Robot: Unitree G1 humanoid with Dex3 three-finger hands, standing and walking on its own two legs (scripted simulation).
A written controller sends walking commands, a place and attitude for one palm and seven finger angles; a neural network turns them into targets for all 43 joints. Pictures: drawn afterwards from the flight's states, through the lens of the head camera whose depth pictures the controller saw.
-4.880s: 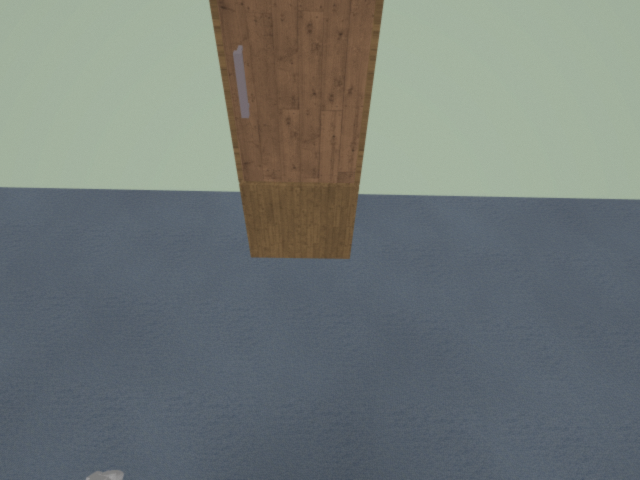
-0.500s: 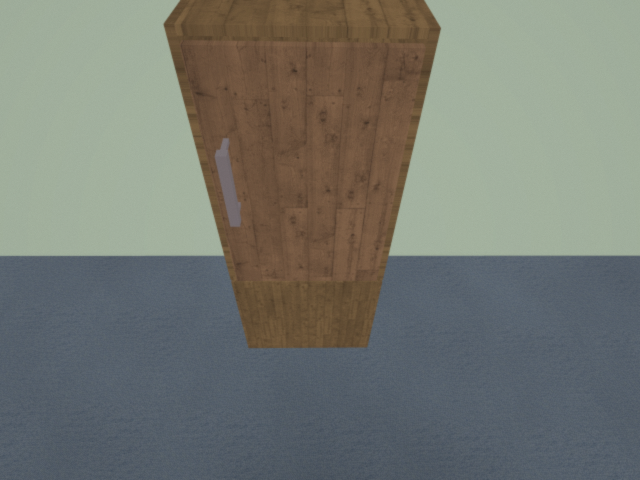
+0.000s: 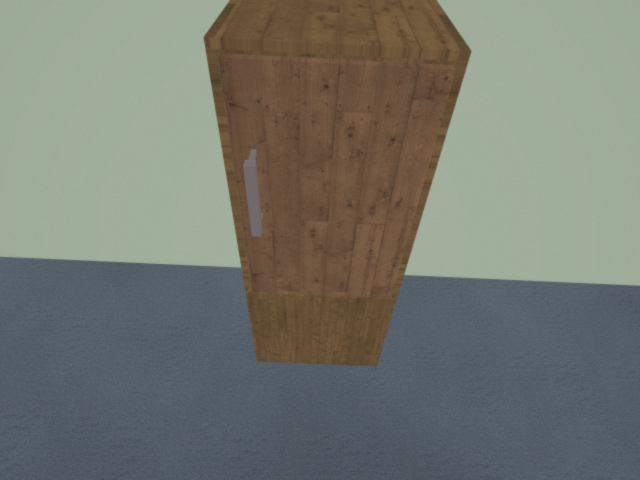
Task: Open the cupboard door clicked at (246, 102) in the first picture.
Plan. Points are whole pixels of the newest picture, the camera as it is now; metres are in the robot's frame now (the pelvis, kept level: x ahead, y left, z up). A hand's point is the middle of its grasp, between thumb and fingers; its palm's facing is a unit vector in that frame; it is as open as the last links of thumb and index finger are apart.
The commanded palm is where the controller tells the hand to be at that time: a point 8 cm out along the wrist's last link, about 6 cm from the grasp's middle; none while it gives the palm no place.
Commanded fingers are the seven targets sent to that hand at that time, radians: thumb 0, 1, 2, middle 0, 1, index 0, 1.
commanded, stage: look again from close up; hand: left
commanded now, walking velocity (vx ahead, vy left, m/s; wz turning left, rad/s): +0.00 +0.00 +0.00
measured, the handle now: (255, 194) +0.61 +0.17 +0.00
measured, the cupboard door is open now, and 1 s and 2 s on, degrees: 0 0 0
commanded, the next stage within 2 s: shuffle to correct the standing spot in 0.06 s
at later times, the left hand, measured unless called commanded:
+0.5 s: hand out of the picture -0.04 +0.17 -0.17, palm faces -0.01 -0.98 -0.18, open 7.4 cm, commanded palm none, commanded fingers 0.00 0.90 0.90 -0.20 -0.30 -0.20 -0.30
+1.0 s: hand out of the picture +0.08 +0.14 -0.18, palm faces -0.01 -0.98 -0.18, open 7.3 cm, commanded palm none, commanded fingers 0.00 0.90 0.90 -0.20 -0.30 -0.20 -0.30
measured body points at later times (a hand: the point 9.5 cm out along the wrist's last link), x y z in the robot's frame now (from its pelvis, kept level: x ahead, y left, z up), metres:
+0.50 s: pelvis +0.01 +0.00 +0.00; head +0.01 +0.00 +0.45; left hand -0.04 +0.22 -0.16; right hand -0.01 -0.24 -0.16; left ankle +0.04 +0.09 -0.74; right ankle -0.03 -0.12 -0.74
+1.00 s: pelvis +0.06 -0.02 +0.00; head +0.07 -0.02 +0.45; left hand +0.08 +0.19 -0.17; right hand +0.05 -0.24 -0.16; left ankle +0.07 +0.07 -0.74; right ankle +0.07 -0.15 -0.74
